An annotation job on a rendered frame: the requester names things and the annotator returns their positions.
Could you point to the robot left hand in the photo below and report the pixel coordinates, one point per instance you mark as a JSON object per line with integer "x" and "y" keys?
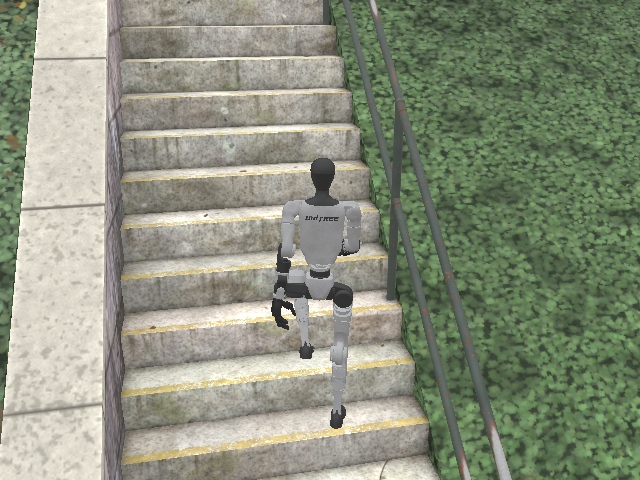
{"x": 276, "y": 312}

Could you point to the left robot forearm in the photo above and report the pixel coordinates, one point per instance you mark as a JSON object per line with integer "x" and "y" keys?
{"x": 282, "y": 275}

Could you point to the right robot forearm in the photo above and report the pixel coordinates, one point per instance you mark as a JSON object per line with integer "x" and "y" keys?
{"x": 343, "y": 249}

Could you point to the robot right upper arm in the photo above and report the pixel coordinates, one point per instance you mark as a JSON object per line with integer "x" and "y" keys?
{"x": 353, "y": 214}

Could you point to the robot right hand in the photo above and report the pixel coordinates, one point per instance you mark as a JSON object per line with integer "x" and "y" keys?
{"x": 342, "y": 253}

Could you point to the robot right thigh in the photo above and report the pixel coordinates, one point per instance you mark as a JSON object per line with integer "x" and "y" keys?
{"x": 342, "y": 312}

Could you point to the robot left upper arm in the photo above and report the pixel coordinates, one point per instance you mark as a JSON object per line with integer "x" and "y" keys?
{"x": 290, "y": 211}

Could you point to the right robot foot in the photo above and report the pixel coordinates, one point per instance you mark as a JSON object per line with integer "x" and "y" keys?
{"x": 336, "y": 419}

